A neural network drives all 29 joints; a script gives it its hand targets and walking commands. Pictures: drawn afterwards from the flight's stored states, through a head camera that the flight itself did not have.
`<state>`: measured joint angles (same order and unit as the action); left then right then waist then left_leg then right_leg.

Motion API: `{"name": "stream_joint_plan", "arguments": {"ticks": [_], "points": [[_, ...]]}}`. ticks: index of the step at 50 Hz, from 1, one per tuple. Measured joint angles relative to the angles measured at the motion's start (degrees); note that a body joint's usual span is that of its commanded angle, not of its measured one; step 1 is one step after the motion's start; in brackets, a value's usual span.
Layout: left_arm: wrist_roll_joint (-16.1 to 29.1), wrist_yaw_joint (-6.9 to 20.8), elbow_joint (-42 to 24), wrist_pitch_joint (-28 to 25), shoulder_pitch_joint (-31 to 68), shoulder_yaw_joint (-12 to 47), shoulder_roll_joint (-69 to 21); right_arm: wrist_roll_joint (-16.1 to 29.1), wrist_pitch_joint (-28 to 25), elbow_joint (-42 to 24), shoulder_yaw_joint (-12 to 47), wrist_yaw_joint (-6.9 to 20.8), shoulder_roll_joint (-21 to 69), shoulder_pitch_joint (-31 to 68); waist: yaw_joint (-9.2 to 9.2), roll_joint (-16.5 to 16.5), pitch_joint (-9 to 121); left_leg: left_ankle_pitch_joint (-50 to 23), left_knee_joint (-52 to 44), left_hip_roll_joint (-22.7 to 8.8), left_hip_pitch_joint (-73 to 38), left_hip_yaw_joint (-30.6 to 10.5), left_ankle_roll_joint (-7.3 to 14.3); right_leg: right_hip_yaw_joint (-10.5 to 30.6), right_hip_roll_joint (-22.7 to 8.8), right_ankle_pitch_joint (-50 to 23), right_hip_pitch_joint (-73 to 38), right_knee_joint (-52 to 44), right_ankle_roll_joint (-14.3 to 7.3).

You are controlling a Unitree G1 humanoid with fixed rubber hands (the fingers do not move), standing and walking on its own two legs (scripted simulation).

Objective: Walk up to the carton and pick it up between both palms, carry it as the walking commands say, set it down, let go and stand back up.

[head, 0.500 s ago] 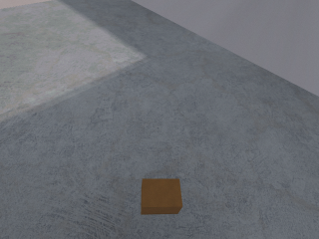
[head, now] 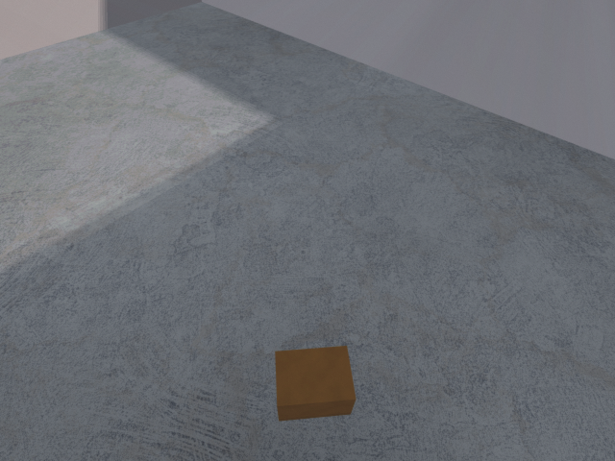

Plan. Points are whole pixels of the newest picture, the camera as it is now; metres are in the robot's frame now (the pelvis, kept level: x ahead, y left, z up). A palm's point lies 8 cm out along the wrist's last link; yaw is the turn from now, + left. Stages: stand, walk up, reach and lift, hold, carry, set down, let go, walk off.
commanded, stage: walk up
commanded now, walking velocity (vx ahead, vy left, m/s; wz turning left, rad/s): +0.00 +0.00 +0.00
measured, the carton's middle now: (313, 383) +0.47 -0.04 -0.71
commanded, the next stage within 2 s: none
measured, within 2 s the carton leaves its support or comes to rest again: neither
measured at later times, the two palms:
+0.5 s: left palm out of the picture +0.02 +0.18 -0.15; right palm out of the picture -0.04 -0.28 -0.16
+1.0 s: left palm out of the picture +0.07 +0.21 -0.16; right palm (472, 429) +0.20 -0.25 -0.14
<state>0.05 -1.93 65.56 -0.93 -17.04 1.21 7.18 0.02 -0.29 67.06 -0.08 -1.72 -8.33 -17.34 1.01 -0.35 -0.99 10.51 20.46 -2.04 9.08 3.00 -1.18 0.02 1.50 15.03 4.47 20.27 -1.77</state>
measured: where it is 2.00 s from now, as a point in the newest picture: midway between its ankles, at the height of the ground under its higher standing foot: outside the picture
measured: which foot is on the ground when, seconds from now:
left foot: down 0.00-0.44, up 0.46-0.70, down 0.72-0.84, up 0.86-1.00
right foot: down 0.00-0.30, up 0.32-0.42, down 0.44-1.00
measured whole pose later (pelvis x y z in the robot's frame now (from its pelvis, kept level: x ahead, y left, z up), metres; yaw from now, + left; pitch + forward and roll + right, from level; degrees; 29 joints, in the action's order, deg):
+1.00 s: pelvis +0.11 -0.02 -0.01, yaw -1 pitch +1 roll +2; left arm -1.8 -4.1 60.5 -0.6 -20.0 -2.7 9.1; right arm -0.7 2.2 59.5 -2.4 -1.3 -10.7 -7.0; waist -4.2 -3.2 -3.1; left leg 18.9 38.6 -1.8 21.4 4.1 -0.2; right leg -4.8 -6.6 23.7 4.8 28.3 2.8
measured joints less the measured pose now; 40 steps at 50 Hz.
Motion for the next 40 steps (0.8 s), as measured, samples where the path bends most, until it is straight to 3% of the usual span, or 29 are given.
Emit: {"name": "stream_joint_plan", "arguments": {"ticks": [10,14,19,21,24,27,32,36,40], "points": [[-0.2,0.15,0.96,-0.29,-2.09,0.15,-1.05,-0.02,-0.12,0.77,0.0,-0.1,0.92,0.01,-0.21,0.19,-0.16,0.1,0.59,-0.78,0.42,-0.44,-0.7,-0.41,0.75,-0.09,0.11,0.07,-0.68],[-0.72,1.01,-0.45,1.29,-3.88,-2.3,0.33,-1.23,0.4,-0.59,-1.3,0.36,1.48,-1.55,0.01,-1.3,1.07,10.05,6.99,-1.36,3.06,0.11,0.34,-1.56,0.14,10.07,3.03,7.43,-0.8],[-1.54,1.54,-1.95,1.72,-4.13,-3.59,2.11,-1.53,-0.33,-1.88,-2.99,-0.37,0.39,-2.26,0.6,-1.3,-0.48,4.79,7.92,-3.42,2.76,1.38,-1.78,-3.15,-1.57,8.77,10.26,19.36,0.96],[-1.4,1.82,-3.33,1.26,-3.27,-4.21,2.77,-1.39,-0.09,-1.89,-3.21,-0.38,-0.05,-3.67,0.87,-0.42,-0.86,6.16,8.21,-4.31,2.5,0.62,-2.8,-3.13,-2.49,8.11,10.6,16.53,0.85],[-1.78,1.41,-5.49,-1.51,-2.2,-4.38,3.27,-1.26,1.1,-0.52,-3.09,0.18,-0.45,-5.43,-0.26,1.08,-1.33,13.75,19.28,-4.93,6.62,-1.68,-1.41,-5.13,-2.48,4.4,8.12,12.15,0.68],[-2.1,0.37,-5.24,-2.26,-3.45,-3.62,2.58,-1.26,1.71,-0.53,-2.23,0.45,-0.62,-5.0,-2.07,-0.19,0.2,16.26,29.18,-2.35,10.97,-1.29,0.19,-5.79,-3.11,4.62,4.7,8.51,0.06],[-0.9,-0.32,-3.23,-1.37,-3.62,-1.27,-1.04,-0.32,-0.25,-4.11,-1.6,-0.35,-0.82,2.33,-1.4,-0.73,-1.74,11.95,20.46,-0.43,11.49,-0.71,0.47,-5.53,-2.76,2.68,2.07,3.69,-0.19],[-0.16,-0.22,-2.87,-1.24,-2.49,-1.04,-2.88,-0.32,-0.17,-4.94,-1.16,-0.68,-0.23,5.68,-2.21,-0.08,-2.66,0.47,10.19,0.04,8.14,0.88,1.22,-6.42,-1.44,4.66,1.06,4.58,-0.02],[0.08,-0.58,-3.34,-0.46,-1.76,-2.23,-1.79,-0.16,0.68,-4.53,-1.18,-0.42,0.81,6.78,-3.86,-2.0,-1.52,3.57,9.55,0.99,6.32,1.8,1.69,-6.16,-2.57,7.35,0.7,6.86,0.61]]}}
